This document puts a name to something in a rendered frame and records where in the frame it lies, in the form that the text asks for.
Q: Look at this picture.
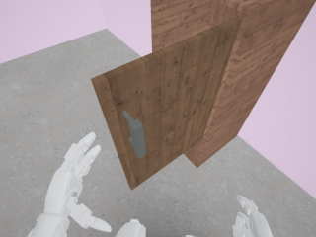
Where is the handle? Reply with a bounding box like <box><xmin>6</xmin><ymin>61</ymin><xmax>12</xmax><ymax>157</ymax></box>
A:
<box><xmin>122</xmin><ymin>111</ymin><xmax>146</xmax><ymax>158</ymax></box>

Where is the robot left forearm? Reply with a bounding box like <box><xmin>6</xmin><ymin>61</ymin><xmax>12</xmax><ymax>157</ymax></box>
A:
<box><xmin>27</xmin><ymin>212</ymin><xmax>70</xmax><ymax>237</ymax></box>

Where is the cupboard door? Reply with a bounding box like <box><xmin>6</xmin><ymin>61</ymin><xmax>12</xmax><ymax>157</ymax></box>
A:
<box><xmin>91</xmin><ymin>17</ymin><xmax>242</xmax><ymax>190</ymax></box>

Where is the robot right hand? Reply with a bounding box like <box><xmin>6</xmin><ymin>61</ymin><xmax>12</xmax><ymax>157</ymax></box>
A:
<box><xmin>232</xmin><ymin>195</ymin><xmax>273</xmax><ymax>237</ymax></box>

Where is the robot left hand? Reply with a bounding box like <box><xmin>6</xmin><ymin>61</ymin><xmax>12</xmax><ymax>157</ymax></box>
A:
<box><xmin>43</xmin><ymin>132</ymin><xmax>112</xmax><ymax>232</ymax></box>

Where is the left robot thigh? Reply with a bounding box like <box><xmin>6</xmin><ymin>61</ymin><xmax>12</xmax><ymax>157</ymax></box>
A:
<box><xmin>115</xmin><ymin>222</ymin><xmax>146</xmax><ymax>237</ymax></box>

